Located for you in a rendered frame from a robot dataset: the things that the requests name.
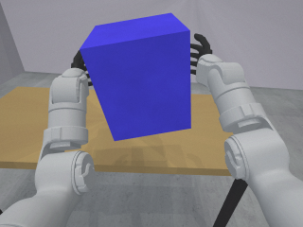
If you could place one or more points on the carton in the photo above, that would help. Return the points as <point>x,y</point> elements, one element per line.
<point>140,70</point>

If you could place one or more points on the robot left forearm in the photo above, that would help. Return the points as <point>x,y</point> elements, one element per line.
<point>67,109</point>

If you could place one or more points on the table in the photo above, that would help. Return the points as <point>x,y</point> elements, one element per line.
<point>195,151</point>

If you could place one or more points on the left robot upper arm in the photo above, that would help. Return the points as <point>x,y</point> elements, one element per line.
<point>61,180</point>

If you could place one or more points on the robot right forearm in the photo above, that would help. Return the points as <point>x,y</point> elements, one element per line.
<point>238,109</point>

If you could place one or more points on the left robot hand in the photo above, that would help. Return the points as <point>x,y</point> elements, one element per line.
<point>78,62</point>

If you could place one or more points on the right robot upper arm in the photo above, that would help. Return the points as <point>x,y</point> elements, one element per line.
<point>260,158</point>

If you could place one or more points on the right robot hand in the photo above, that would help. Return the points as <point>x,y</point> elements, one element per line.
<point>203,49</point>

